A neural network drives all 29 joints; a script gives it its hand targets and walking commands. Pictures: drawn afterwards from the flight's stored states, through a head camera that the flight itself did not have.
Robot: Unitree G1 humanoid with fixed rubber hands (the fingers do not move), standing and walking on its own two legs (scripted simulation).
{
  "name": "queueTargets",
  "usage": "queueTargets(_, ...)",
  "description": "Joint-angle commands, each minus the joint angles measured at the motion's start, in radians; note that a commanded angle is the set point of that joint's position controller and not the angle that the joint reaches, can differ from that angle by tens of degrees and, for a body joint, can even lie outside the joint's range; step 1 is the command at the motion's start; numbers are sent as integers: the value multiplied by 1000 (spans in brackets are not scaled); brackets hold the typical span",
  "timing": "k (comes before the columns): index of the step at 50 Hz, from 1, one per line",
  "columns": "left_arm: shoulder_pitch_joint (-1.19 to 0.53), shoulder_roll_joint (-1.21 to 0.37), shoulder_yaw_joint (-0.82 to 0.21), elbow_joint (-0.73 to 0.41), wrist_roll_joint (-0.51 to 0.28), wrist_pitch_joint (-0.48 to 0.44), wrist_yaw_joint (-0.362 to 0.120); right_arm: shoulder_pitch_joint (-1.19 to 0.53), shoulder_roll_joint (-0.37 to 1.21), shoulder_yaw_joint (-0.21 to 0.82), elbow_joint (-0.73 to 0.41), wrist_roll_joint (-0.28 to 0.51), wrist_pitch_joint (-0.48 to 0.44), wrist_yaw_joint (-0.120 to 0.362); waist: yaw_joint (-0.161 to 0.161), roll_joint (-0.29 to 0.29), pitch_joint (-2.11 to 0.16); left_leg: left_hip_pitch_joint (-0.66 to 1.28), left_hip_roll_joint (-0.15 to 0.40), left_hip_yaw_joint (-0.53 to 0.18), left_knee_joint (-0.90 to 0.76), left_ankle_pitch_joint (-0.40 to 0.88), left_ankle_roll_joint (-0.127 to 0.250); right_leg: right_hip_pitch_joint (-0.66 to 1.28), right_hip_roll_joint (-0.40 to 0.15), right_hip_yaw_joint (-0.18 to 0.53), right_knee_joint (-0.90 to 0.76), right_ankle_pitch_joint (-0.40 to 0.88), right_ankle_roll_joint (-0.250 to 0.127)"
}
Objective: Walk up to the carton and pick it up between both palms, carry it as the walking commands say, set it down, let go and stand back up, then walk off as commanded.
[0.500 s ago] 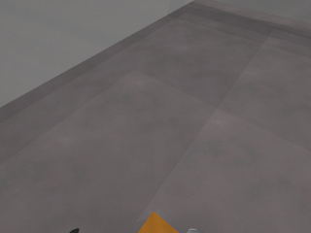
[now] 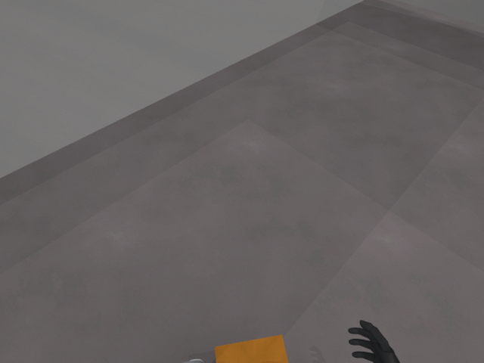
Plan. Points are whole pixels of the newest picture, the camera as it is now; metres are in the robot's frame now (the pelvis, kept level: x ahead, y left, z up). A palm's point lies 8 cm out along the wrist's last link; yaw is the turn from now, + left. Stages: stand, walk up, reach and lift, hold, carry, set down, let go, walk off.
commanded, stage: walk off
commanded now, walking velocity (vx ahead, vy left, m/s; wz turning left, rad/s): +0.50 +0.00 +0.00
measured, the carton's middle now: out of the picture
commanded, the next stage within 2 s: stand in 0.40 s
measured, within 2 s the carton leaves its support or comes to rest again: rests again in 0.94 s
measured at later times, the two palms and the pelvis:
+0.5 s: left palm (174, 233) +0.40 +0.20 -0.12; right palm out of the picture +0.14 -0.24 -0.14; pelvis +0.25 -0.03 +0.00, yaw -1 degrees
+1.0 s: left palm (156, 259) +0.34 +0.23 -0.14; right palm (354, 244) +0.41 -0.21 -0.13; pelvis +0.36 +0.01 +0.00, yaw -2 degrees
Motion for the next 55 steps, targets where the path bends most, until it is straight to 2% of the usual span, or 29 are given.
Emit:
queueTargets(1,-41,133,17,-49,-20,-7,1,357,-118,-41,77,-14,-24,-20,-206,-22,-137,546,-26,6,-101,97,61,-276,-114,51,289,641,-98)
queueTargets(2,-62,65,-3,-101,-29,-12,-6,518,-233,-72,104,-29,-30,-33,-280,192,-267,791,271,-342,-169,-31,136,-546,-26,-7,640,233,-45)
queueTargets(3,-95,83,13,-131,-20,-9,-1,571,-312,-86,123,-10,-20,-32,-283,250,-290,754,431,-603,-314,75,214,-680,45,74,836,-173,-45)
queueTargets(4,-170,98,24,-144,-12,-2,1,485,-263,-73,119,-1,-17,-30,-253,138,-159,646,406,-529,-308,75,222,-746,-20,163,930,-143,-56)
queueTargets(5,-191,70,20,-149,-18,-4,-4,387,-190,-54,99,-1,-27,-24,-204,96,-60,526,357,-432,-316,115,195,-751,-58,163,921,-55,-59)
queueTargets(7,-148,51,25,-135,-3,10,-10,267,-93,-26,86,2,-39,-21,-120,96,13,326,265,-280,-372,142,137,-653,-93,155,827,43,-44)
queueTargets(9,-112,38,32,-129,7,35,-26,261,-64,-13,100,1,-50,-26,-70,100,22,279,210,-173,-395,213,117,-607,-78,129,782,96,-31)
queueTargets(12,-257,22,29,-179,10,50,-38,370,-65,-11,157,3,-66,-39,-90,106,49,339,163,-120,-392,371,118,-625,-49,80,590,139,-8)
queueTargets(17,-442,21,15,-238,-3,44,-37,432,-95,-14,179,-7,-54,-34,-133,152,57,348,171,-89,-362,392,127,-472,20,1,249,99,-11)
queueTargets(19,-401,35,19,-226,3,34,-31,445,-112,-19,188,3,-46,-32,-104,147,22,332,181,-78,-262,496,115,-330,49,-21,150,164,-33)
queueTargets(20,-296,60,30,-190,6,26,-26,432,-118,-19,186,13,-44,-32,-50,105,-42,292,160,-46,-135,572,95,-153,70,-27,84,229,-53)
queueTargets(21,-141,117,49,-144,20,13,-16,418,-104,-11,175,21,-44,-34,20,61,-126,187,114,-15,38,513,60,63,23,28,84,254,-81)
queueTargets(22,17,226,74,-123,33,1,-1,395,-36,7,126,33,-46,-34,88,-127,-268,-44,44,39,363,121,4,311,-269,328,68,343,-149)
queueTargets(23,68,327,92,-101,8,11,3,407,-21,-4,103,40,-40,-44,68,-256,-296,-178,-54,-12,588,-323,-4,299,-454,572,-48,673,-263)
queueTargets(24,-8,277,80,-103,-8,12,0,354,-50,-12,101,29,-29,-51,46,-152,-208,-215,7,-108,688,-324,1,215,-429,479,-12,813,-280)
queueTargets(26,-179,140,37,-135,-6,0,-6,349,1,-4,118,25,-26,-47,-36,-98,-53,-186,64,-119,611,-204,-4,-5,-308,275,-30,845,-213)
queueTargets(29,-256,92,13,-131,1,-7,5,409,5,-14,133,9,4,-31,-128,-130,-20,-48,29,-74,449,-120,-27,-167,-201,119,-69,898,-156)
queueTargets(34,-148,102,9,-61,-1,-12,13,256,48,4,102,16,24,-44,-86,-185,-51,46,-46,-19,64,-30,-47,-74,-159,96,-24,977,-146)
queueTargets(36,-129,105,9,-42,-9,2,14,250,33,7,106,17,19,-46,-90,-194,-67,146,-55,-10,-63,75,-42,-94,-154,95,12,870,-128)
queueTargets(37,-142,103,9,-43,-15,10,15,266,17,5,117,16,14,-46,-108,-146,-75,249,-63,3,-157,187,-38,-141,-132,81,51,771,-104)
queueTargets(38,-137,102,10,-44,-20,13,15,297,-19,0,125,4,3,-49,-127,-95,-89,386,-12,-34,-229,322,-32,-227,-117,85,80,640,-73)
queueTargets(39,-133,69,0,-63,-21,11,14,347,-100,-15,130,-10,-10,-54,-144,5,-141,544,131,-133,-178,645,-16,-343,-92,78,143,405,-37)
queueTargets(40,-57,-10,-19,-57,-34,26,21,350,-131,-9,135,3,-10,-55,-121,194,-192,559,288,-221,-146,914,85,-351,-40,39,201,-17,-1)
queueTargets(41,-70,11,-18,-48,-26,51,30,329,-119,-5,141,16,0,-58,-141,227,-170,461,302,-260,-190,779,156,-318,-16,58,257,-179,9)
queueTargets(43,-118,32,-12,-55,-11,79,33,239,-82,12,131,8,12,-69,-121,174,-64,348,258,-249,-251,580,168,-337,-4,80,287,-210,12)
queueTargets(47,-15,-2,-22,-3,-4,85,27,140,-67,24,133,24,22,-70,-35,129,-45,206,127,-135,-261,339,67,-125,-10,83,46,220,16)
queueTargets(49,-69,56,-16,-18,6,73,31,158,-41,25,136,35,26,-59,-67,48,-8,174,66,-108,-261,135,15,-105,-76,128,-19,325,13)
queueTargets(50,-96,78,-9,-12,-4,73,33,180,-10,27,142,38,30,-58,-84,-50,36,219,48,-89,-287,115,6,-185,-75,118,-7,303,-1)
queueTargets(55,-111,47,-13,-7,-14,68,42,241,-29,22,182,22,19,-60,-77,-30,6,275,57,-96,-247,309,12,-129,-74,122,-43,367,-19)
